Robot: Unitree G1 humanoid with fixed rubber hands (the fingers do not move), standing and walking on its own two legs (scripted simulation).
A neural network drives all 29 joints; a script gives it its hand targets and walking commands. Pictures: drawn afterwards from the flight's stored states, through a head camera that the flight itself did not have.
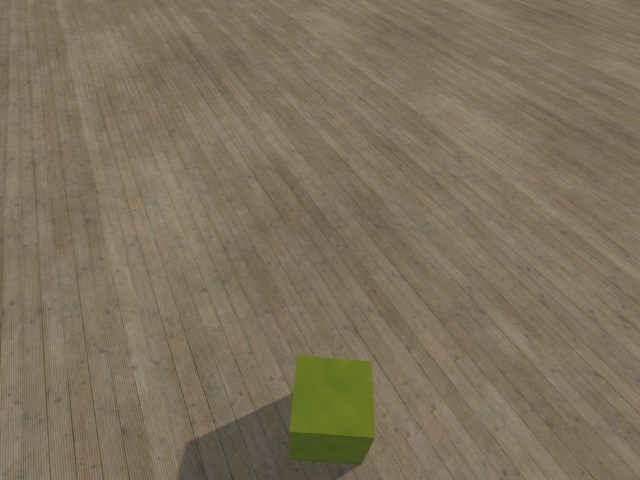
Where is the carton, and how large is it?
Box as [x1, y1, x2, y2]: [289, 356, 374, 464]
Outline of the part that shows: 297,356 289,429 289,459 360,464 374,438 371,361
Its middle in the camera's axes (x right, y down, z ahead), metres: +0.02 +0.48 +1.09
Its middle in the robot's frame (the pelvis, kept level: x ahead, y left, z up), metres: +0.44 -0.04 -0.65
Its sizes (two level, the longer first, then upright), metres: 0.210 0.200 0.250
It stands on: the floor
